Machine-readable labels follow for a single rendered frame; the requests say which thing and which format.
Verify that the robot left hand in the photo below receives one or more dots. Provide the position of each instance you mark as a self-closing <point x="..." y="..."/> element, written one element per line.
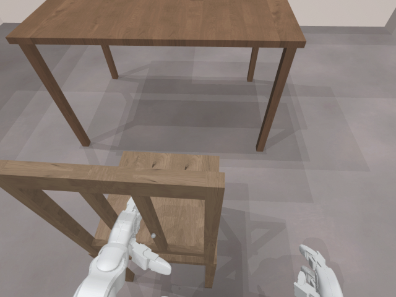
<point x="124" y="229"/>

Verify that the robot right hand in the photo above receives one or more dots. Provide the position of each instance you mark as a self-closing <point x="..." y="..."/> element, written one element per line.
<point x="323" y="283"/>

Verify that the robot left forearm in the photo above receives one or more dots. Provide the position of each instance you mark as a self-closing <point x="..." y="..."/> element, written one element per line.
<point x="107" y="272"/>

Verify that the chair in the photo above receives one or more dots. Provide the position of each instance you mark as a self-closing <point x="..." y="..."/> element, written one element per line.
<point x="179" y="197"/>

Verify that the table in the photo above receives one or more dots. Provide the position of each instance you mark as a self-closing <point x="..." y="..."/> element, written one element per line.
<point x="209" y="23"/>

